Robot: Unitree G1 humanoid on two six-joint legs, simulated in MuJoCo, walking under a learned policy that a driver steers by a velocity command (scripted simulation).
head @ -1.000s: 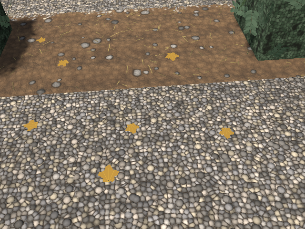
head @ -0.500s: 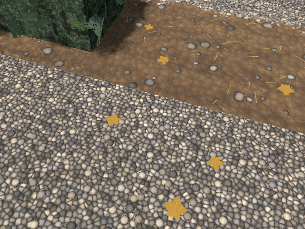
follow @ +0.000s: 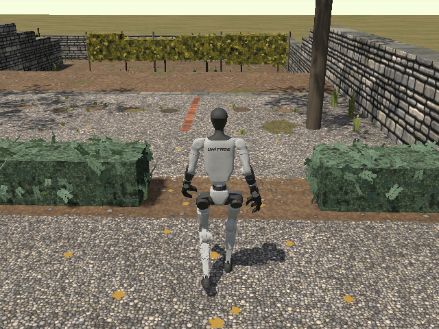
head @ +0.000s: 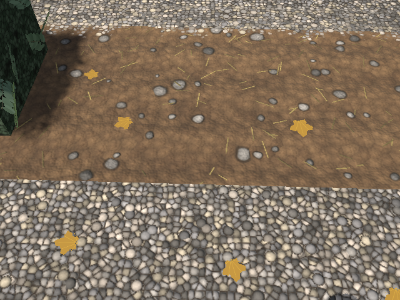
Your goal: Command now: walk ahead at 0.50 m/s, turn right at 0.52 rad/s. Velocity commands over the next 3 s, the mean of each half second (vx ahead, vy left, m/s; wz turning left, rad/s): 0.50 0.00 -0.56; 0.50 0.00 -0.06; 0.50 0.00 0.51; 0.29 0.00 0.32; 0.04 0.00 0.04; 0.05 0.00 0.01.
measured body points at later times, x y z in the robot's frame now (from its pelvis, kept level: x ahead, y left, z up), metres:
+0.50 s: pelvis +0.29 +0.04 +0.01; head +0.31 +0.04 +0.46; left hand +0.43 +0.29 -0.11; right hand +0.39 -0.26 -0.07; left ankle +0.38 +0.12 -0.72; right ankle +0.14 -0.06 -0.63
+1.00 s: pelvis +0.50 -0.08 +0.02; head +0.53 -0.10 +0.46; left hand +0.77 +0.09 -0.06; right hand +0.44 -0.36 -0.12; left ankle +0.44 +0.09 -0.63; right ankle +0.52 -0.21 -0.72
